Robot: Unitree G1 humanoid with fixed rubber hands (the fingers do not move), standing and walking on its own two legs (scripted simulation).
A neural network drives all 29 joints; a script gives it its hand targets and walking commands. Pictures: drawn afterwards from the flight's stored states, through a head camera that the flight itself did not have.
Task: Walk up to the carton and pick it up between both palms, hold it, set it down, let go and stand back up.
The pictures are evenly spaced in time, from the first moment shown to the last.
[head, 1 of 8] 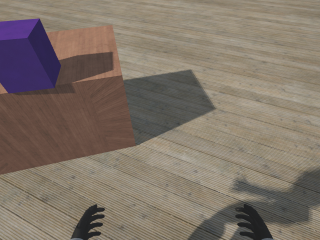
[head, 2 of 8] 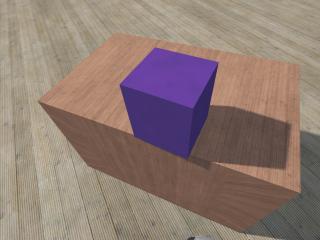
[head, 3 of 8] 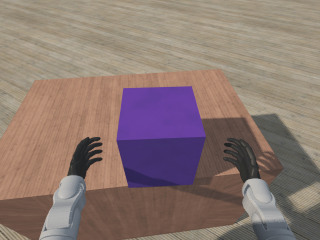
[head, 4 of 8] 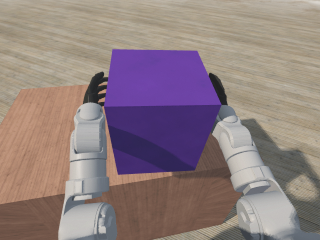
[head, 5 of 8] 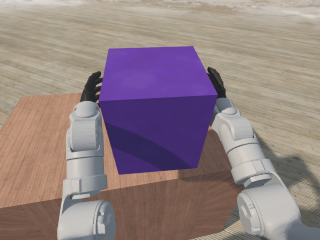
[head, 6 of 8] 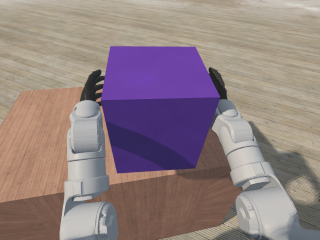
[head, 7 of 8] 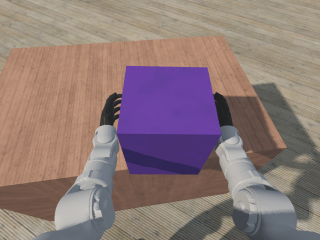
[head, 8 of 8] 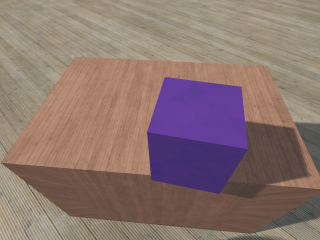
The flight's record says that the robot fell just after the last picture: no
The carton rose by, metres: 0.19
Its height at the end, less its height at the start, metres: +0.00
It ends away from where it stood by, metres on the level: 0.02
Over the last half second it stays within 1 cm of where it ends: yes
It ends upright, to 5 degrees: yes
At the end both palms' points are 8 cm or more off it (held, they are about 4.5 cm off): yes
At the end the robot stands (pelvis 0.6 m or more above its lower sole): yes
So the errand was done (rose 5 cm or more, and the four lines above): yes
